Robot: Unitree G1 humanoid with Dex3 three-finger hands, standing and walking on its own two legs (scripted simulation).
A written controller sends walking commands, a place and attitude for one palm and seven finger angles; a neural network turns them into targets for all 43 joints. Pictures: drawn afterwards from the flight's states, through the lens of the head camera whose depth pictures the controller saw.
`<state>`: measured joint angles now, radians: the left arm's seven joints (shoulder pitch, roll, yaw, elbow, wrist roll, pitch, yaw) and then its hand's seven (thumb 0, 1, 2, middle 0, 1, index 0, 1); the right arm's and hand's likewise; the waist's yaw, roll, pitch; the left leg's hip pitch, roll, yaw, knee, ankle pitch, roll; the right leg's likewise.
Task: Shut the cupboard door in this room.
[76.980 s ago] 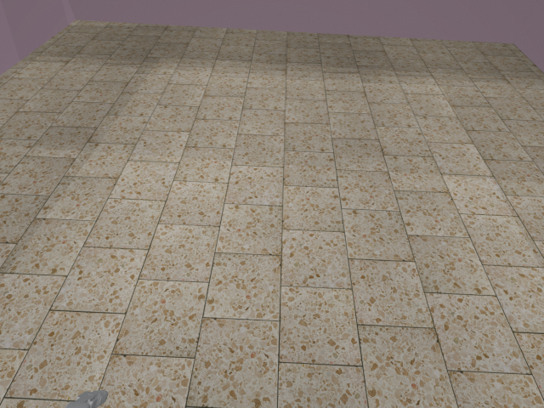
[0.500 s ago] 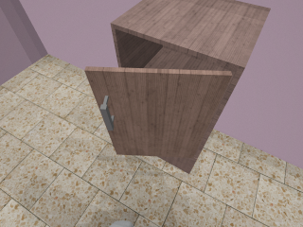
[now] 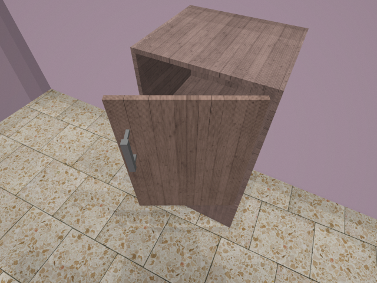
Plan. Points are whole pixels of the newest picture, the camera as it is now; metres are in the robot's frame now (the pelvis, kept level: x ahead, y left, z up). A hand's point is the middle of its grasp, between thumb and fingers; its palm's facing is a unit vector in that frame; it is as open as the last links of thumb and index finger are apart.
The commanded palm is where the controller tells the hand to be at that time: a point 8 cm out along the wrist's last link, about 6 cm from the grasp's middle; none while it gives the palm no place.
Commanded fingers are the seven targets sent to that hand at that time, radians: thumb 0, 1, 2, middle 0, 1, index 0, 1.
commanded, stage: come to a stop and stand still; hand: left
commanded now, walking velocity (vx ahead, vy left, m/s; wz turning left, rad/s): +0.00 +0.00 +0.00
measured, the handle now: (130, 151) +0.47 +0.20 -0.05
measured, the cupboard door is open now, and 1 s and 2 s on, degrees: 28 28 28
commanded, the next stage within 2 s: look again from close up in 0.38 s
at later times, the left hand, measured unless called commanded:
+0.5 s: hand out of the picture -0.01 +0.14 -0.18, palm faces +0.04 -0.99 -0.16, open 7.3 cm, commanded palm none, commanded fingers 0.00 0.90 0.90 -0.20 -0.30 -0.20 -0.30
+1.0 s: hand out of the picture +0.03 +0.21 -0.18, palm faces +0.00 -0.98 -0.21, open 7.4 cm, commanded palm none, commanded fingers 0.00 0.90 0.90 -0.20 -0.30 -0.20 -0.30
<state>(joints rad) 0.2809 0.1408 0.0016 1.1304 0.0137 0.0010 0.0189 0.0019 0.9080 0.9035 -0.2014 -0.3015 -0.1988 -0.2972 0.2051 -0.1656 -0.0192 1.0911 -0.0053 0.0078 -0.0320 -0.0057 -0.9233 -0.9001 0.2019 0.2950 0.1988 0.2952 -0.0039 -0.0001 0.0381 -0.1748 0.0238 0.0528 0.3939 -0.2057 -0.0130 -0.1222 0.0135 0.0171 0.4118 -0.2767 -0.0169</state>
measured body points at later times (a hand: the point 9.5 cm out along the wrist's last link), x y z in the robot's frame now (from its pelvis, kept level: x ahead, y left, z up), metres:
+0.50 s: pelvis +0.01 -0.02 +0.00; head +0.03 -0.01 +0.45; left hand -0.01 +0.19 -0.17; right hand -0.02 -0.22 -0.16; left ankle +0.00 +0.13 -0.74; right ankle -0.04 -0.11 -0.74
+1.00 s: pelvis +0.01 +0.03 -0.01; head +0.03 +0.03 +0.44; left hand +0.03 +0.26 -0.16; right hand +0.04 -0.20 -0.16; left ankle +0.00 +0.12 -0.74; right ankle -0.04 -0.11 -0.74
